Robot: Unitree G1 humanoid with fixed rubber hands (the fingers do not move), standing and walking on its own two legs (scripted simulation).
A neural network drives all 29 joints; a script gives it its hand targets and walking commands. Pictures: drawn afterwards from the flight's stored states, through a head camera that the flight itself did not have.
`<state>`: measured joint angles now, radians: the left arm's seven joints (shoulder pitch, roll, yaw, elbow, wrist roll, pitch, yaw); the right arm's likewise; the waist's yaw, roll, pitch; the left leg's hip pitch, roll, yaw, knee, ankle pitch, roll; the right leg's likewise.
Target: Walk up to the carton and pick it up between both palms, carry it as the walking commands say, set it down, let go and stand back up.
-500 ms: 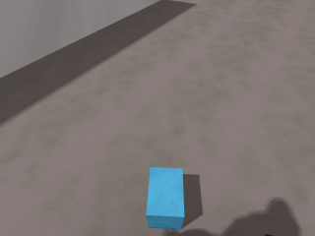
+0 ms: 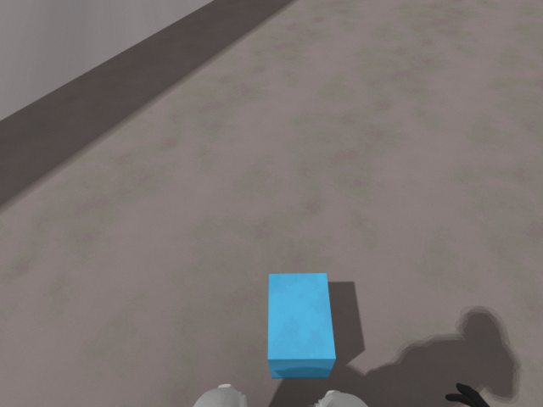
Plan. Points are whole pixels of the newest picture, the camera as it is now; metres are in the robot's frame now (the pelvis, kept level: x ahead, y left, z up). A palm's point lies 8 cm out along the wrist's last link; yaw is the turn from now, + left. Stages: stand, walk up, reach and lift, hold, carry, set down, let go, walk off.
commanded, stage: walk up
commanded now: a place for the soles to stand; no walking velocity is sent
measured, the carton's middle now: (298, 326) +0.44 -0.05 -0.61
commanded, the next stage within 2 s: none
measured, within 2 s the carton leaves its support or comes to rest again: neither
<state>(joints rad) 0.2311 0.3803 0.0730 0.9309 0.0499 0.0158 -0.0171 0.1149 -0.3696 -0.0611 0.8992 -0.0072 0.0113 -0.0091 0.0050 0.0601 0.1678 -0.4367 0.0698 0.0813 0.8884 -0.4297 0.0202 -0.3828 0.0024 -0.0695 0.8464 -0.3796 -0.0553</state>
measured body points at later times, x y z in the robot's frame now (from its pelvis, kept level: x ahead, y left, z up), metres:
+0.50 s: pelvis -0.01 -0.03 +0.01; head +0.01 -0.03 +0.46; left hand +0.11 +0.28 -0.10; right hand +0.04 -0.34 -0.11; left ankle +0.00 +0.12 -0.70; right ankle +0.01 -0.13 -0.70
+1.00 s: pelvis -0.01 -0.01 +0.04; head -0.02 -0.02 +0.49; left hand +0.12 +0.28 -0.08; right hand +0.03 -0.32 -0.09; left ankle +0.00 +0.12 -0.70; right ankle +0.01 -0.13 -0.70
